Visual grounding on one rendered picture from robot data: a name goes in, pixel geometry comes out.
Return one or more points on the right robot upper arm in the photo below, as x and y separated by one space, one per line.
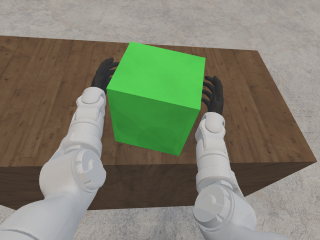
223 215

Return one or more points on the robot right forearm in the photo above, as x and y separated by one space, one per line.
211 155

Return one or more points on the pedestal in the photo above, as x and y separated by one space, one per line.
42 78

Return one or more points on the robot left forearm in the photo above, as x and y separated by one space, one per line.
86 127

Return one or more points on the carton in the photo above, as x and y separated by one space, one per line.
155 97

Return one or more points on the robot right hand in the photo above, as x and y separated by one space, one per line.
216 98

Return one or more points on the robot left hand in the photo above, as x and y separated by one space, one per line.
101 78

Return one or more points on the left robot upper arm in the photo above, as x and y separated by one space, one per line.
69 184

